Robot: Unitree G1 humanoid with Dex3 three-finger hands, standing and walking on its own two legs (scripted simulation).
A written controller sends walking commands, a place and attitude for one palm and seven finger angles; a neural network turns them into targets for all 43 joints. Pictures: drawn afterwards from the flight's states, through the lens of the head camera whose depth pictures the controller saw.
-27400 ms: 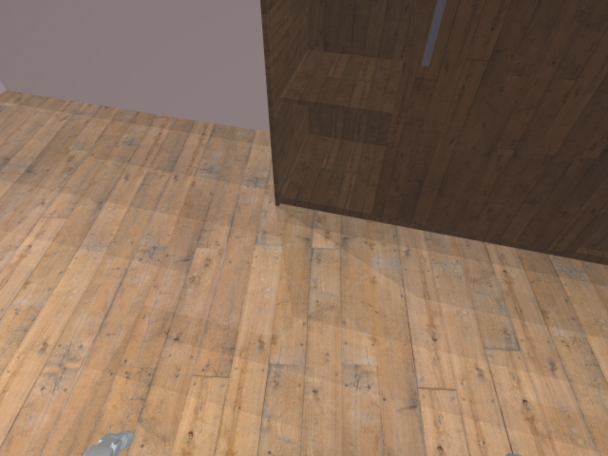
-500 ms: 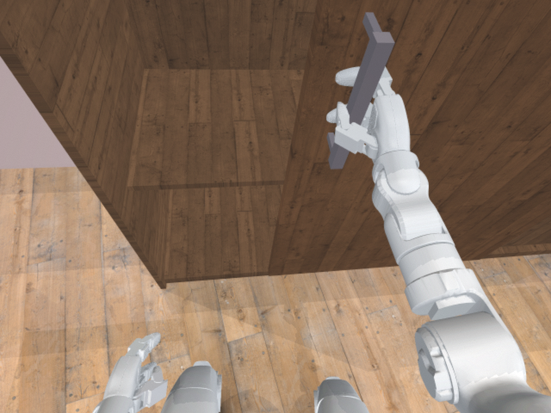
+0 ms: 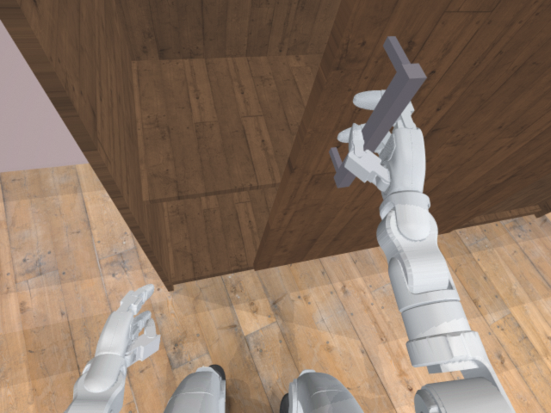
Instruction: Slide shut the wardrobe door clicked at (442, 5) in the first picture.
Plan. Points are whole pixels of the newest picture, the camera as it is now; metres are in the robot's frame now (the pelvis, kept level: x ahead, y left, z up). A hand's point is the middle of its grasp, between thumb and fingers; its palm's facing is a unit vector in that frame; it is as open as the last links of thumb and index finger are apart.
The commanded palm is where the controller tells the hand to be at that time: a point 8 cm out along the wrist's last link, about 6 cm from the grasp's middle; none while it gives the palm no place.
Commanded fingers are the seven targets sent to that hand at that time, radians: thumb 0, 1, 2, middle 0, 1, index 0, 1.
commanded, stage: step sideways, sliding the door along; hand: right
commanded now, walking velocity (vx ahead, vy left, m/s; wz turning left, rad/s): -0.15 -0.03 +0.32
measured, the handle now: (363, 125) +0.46 -0.11 +0.11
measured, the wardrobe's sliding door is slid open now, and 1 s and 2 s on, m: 0.28 0.00 0.00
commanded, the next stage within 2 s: stop walking and hold the door there in 1.44 s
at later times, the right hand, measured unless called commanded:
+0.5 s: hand (216, 181) +0.36 +0.08 +0.11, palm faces -0.32 +0.95 -0.04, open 6.1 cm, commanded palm +0.35 +0.07 +0.11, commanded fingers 0.00 -0.90 -0.90 0.45 1.40 0.45 1.40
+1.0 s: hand (134, 185) +0.35 +0.17 +0.11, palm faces -0.43 +0.89 -0.14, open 6.4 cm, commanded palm +0.35 +0.13 +0.11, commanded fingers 0.00 -0.90 -0.90 0.45 1.40 0.45 1.40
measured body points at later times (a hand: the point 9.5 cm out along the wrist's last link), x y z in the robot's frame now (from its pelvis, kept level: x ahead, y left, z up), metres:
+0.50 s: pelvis +0.02 +0.05 +0.00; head +0.14 +0.09 +0.43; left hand +0.23 +0.25 -0.13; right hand +0.37 +0.03 +0.12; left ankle +0.02 +0.13 -0.72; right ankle +0.01 -0.11 -0.73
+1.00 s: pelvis -0.06 +0.10 -0.01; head +0.01 +0.12 +0.43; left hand +0.05 +0.36 -0.12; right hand +0.36 +0.12 +0.12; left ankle -0.03 +0.18 -0.71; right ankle +0.03 -0.07 -0.74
